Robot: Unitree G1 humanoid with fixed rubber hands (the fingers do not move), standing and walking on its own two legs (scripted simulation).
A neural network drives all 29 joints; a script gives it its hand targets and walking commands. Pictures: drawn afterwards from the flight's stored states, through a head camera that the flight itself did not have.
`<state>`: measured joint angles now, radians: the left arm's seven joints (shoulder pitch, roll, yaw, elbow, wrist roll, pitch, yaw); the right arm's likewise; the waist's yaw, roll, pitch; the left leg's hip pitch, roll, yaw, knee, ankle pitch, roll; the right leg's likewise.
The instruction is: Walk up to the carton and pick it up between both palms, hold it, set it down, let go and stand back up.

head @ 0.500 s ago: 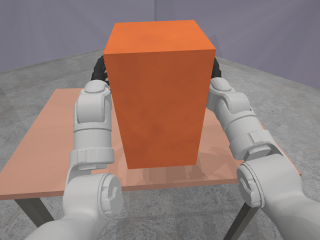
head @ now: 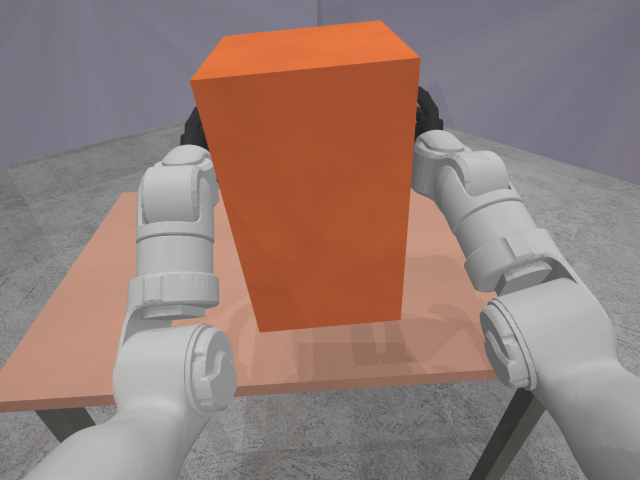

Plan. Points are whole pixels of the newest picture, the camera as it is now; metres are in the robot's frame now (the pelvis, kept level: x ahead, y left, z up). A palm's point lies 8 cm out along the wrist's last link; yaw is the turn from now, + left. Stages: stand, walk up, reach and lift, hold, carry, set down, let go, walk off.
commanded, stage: reach and lift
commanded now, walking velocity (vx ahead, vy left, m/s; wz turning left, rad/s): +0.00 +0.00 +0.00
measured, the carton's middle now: (316, 185) +0.36 -0.01 +0.26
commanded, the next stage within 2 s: hold in 0.46 s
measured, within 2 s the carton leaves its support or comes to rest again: neither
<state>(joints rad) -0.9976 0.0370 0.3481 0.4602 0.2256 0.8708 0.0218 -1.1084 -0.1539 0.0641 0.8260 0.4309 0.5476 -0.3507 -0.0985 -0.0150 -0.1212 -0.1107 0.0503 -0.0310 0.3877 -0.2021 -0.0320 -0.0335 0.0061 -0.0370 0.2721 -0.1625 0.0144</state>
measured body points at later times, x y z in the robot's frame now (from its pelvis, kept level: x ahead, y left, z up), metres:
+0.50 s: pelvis +0.00 +0.00 +0.00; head -0.10 +0.02 +0.44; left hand +0.38 +0.13 +0.32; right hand +0.38 -0.14 +0.33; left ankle +0.01 +0.13 -0.75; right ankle +0.00 -0.13 -0.75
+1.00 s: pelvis -0.01 -0.01 +0.00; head -0.11 +0.01 +0.44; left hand +0.38 +0.13 +0.33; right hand +0.38 -0.14 +0.34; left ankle +0.01 +0.14 -0.75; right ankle -0.01 -0.13 -0.75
